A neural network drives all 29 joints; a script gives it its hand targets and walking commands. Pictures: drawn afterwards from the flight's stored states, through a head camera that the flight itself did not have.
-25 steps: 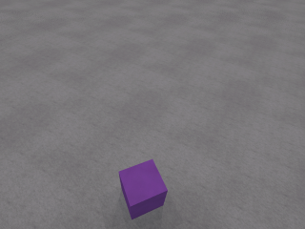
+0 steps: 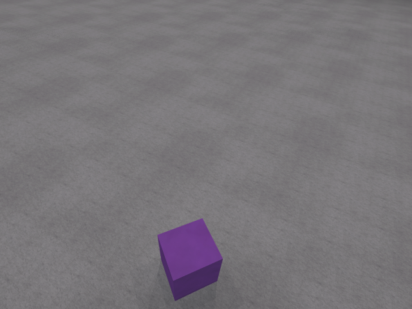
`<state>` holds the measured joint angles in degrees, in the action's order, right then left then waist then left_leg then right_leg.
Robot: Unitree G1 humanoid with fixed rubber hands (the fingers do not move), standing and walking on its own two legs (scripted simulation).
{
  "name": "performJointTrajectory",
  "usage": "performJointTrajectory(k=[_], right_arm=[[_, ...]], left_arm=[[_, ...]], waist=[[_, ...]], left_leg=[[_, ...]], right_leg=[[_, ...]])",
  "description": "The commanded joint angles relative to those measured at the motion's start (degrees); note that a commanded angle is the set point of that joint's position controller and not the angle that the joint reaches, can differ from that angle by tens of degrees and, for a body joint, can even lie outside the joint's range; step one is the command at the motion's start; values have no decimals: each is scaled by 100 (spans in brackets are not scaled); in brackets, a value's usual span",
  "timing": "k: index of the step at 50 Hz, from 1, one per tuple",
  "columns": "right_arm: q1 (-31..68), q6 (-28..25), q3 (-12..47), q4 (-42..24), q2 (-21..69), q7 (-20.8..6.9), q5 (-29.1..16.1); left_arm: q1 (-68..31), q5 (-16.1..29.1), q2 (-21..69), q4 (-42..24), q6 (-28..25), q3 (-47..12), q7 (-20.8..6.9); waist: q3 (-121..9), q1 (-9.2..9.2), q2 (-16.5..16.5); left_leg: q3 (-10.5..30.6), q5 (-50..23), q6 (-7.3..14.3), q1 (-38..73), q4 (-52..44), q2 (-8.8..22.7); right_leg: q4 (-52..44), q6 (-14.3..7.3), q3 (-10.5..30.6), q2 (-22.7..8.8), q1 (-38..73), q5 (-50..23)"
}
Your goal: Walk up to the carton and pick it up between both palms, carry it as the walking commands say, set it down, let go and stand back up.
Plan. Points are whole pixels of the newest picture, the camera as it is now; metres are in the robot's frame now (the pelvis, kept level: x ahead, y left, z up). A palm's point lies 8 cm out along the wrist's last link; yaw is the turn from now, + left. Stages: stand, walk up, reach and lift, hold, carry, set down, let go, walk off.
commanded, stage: walk up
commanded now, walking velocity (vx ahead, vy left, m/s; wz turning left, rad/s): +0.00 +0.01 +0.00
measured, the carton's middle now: (188, 259) +0.51 +0.03 -0.64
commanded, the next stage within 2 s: stand in 2.00 s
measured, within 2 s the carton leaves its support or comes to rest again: neither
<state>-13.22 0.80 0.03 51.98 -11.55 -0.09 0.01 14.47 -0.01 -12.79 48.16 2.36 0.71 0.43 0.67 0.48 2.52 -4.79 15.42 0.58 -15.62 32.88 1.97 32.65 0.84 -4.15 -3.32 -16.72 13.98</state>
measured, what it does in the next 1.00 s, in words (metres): walks ahead, turning left: right foot, then left foot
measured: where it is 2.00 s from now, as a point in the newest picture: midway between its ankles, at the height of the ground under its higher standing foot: outside the picture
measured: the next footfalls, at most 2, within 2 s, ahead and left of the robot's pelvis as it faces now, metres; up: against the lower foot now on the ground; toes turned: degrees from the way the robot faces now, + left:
right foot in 0.46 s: +0.09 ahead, -0.18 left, +0.00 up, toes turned +3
left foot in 0.82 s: +0.14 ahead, +0.06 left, +0.00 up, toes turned +21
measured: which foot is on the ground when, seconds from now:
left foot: down 0.00-0.46, up 0.48-0.80, down 0.82-1.00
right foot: down 0.00-0.20, up 0.22-0.44, down 0.46-1.00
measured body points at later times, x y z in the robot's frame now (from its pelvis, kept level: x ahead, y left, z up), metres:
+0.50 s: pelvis +0.03 -0.07 -0.01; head +0.04 -0.06 +0.44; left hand +0.06 +0.19 -0.15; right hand +0.08 -0.31 -0.15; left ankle +0.02 +0.10 -0.72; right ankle +0.05 -0.18 -0.73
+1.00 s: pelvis +0.12 -0.06 +0.00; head +0.14 -0.04 +0.44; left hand +0.08 +0.18 -0.15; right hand +0.30 -0.26 -0.13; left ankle +0.10 +0.04 -0.73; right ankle +0.10 -0.19 -0.72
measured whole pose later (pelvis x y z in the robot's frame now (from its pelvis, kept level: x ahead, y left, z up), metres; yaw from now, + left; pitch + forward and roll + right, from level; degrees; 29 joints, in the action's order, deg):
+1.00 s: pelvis +0.12 -0.06 +0.00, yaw +18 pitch +2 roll -1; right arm -8.4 1.7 0.1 51.8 -11.1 1.1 0.0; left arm 18.1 0.0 -12.7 48.7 1.4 1.0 1.1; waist 1.4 -2.2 1.1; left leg -3.0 18.1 1.3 -20.4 37.0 2.0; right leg 40.1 -0.5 -6.9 -2.7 -15.0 25.6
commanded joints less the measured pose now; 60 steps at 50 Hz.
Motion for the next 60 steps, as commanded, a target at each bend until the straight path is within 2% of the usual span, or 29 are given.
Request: performJointTrajectory(k=[1,9,10,11,12,15,19,21,22,23,24,25,26,31,33,34,37,40,41,42,43,47,50,51,52,53,54,56,60], right_arm=[[73,-42,-246,-228,-570,35,147],[-260,29,-394,-221,-618,28,79],[-1405,150,-651,102,-1406,181,124],[-1762,200,-853,43,-1843,333,144],[-1467,195,-845,-105,-1993,381,139],[-592,152,-720,-407,-1644,302,136],[-585,154,-762,-469,-1711,272,100],[277,170,-736,-631,-1722,179,12],[739,171,-707,-714,-1572,143,-1],[823,139,-608,-780,-1087,127,47],[710,46,-376,-1021,-420,139,126],[809,29,-416,-1118,-462,99,129],[930,42,-478,-1030,-673,21,125],[490,35,-437,-589,-644,-188,124],[590,55,-358,-636,-395,-88,67],[609,66,-355,-670,-399,-42,22],[792,47,-212,-714,-252,68,-45],[-193,-95,-278,-426,-354,141,7],[-530,-144,-391,-330,-740,137,99],[-1048,-143,-522,-130,-1133,182,77],[-1139,-154,-513,-49,-1102,205,39],[219,27,-348,-322,-805,245,115],[685,132,-459,-429,-990,193,117],[751,150,-458,-498,-897,155,73],[669,134,-340,-640,-457,125,25],[679,217,-313,-669,-402,126,38],[874,266,-348,-722,-526,104,49],[968,265,-333,-651,-497,61,37],[695,180,-196,-622,-412,-42,15]], left_arm=[[235,-119,-468,1,-216,95,27],[64,-244,-284,-152,-225,150,46],[-413,-332,-955,-472,-75,410,-125],[-690,-402,-863,-641,69,383,-199],[-680,-404,-769,-713,117,341,-239],[-356,-289,-673,-573,69,276,-292],[-378,-190,-576,-562,62,255,-327],[348,-65,-523,-342,-32,275,-288],[1229,-36,-592,44,-99,328,-204],[1945,-97,-1007,354,-150,431,-121],[2025,-228,-1453,352,-217,476,-52],[1760,-223,-1649,235,-255,401,-17],[1355,-239,-1418,198,-274,337,-15],[972,-206,-689,75,-500,191,68],[1003,-190,-599,121,-451,106,131],[995,-181,-705,151,-385,153,145],[1186,-193,-742,230,-199,219,172],[1208,-74,-682,358,-168,199,201],[1129,-34,-477,224,-260,141,214],[1048,-18,-227,82,-235,146,164],[687,7,-249,-79,-162,154,136],[484,-6,-407,-176,-182,114,86],[1033,-16,-462,101,-250,142,158],[1253,-68,-778,186,-313,203,194],[1369,-163,-1211,212,-350,305,185],[1335,-179,-1134,277,-316,271,198],[1307,-208,-1153,270,-300,311,240],[860,-186,-1007,122,-285,302,255],[454,-175,-1062,8,-241,328,228]], waist=[[91,-107,-508],[-193,12,-439],[-74,286,4],[692,583,-880],[894,421,-908],[525,50,-1365],[223,152,-1644],[-117,-494,-1859],[-191,-1029,-1347],[56,-1388,121],[284,-1255,1650],[333,-1066,1342],[679,-802,683],[686,-401,301],[594,-275,259],[387,-253,376],[-122,-413,743],[-806,226,186],[-1258,414,-520],[-1314,513,-1798],[-1277,514,-1640],[-591,-57,-1678],[-627,-378,-1643],[-622,-464,-1134],[-592,-461,426],[-324,-484,1024],[-119,-571,813],[30,-368,330],[-267,-203,994]], left_leg=[[755,569,71,-29,-1455,437],[763,894,47,153,-1147,517],[2298,2955,404,431,-1292,1206],[3962,3395,871,603,-2346,2310],[4141,2976,1004,203,-2563,2621],[3110,2039,738,-141,-2275,1845],[2756,1762,784,-336,-1908,1450],[2252,2096,530,-1351,-1677,1019],[1900,2400,367,-2053,-1056,674],[1132,2557,90,-2759,394,-104],[482,2224,-55,-3165,2209,-430],[587,1778,-64,-3243,3036,-141],[706,1170,-87,-3115,3360,94],[397,231,-213,-2692,3623,258],[179,684,-289,-2213,3007,81],[78,922,-278,-1952,2685,-8],[-150,1066,-148,-1357,1047,-182],[37,-1502,-67,733,-1128,70],[751,-3834,188,1963,-835,840],[2097,-7020,941,2758,-370,2149],[2220,-7410,1410,2570,-308,2350],[1526,-5027,878,1120,-800,1282],[1149,-3609,509,352,-328,744],[859,-2516,207,-370,276,384],[405,-619,-132,-1362,1140,-184],[276,1672,-117,-1598,1974,-264],[383,1988,-122,-1997,2675,-197],[583,1548,-152,-2100,2786,12],[196,1342,-134,-1197,1188,-163]], right_leg=[[-1288,-157,722,-260,128,422],[-1137,-77,489,-314,-109,1020],[93,2,-104,121,-898,2503],[1973,205,-179,382,-2270,1936],[2546,285,517,-18,-2501,1418],[2387,322,573,-187,-1813,806],[1483,292,335,-44,-897,1480],[398,155,293,-54,922,1130],[-338,139,96,44,2137,632],[-1621,98,774,-504,2616,1709],[-2253,96,2143,-1798,2188,2496],[-3226,-93,3553,-2451,1395,3854],[-3315,-307,3563,-2321,891,3870],[-2469,-404,1048,-1282,1482,300],[-1489,-613,299,-1174,1672,-4229],[-1151,-718,105,-1139,1778,-5220],[-618,-771,23,-962,2181,-4984],[421,-328,-199,-854,1571,-4544],[1048,-12,-240,-715,591,-3337],[2146,266,-281,122,-802,722],[2470,225,190,150,-1033,2168],[1009,185,36,2,-601,1789],[-596,132,-153,-156,510,58],[-1124,-38,230,-688,1244,-1316],[-1221,-468,1332,-1812,1807,-3169],[-1133,-1138,1629,-2431,1573,-4275],[-1118,-1429,1832,-2630,1672,-4792],[-1130,-1241,1415,-2255,1557,-4506],[-627,-835,574,-1648,1584,-4712]])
